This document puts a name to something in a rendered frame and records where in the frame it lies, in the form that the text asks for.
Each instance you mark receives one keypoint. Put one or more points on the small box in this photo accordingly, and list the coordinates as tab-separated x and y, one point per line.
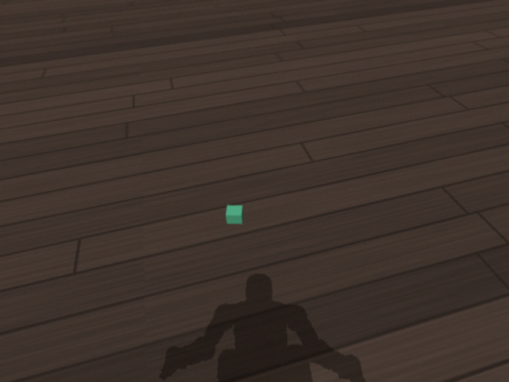
234	214

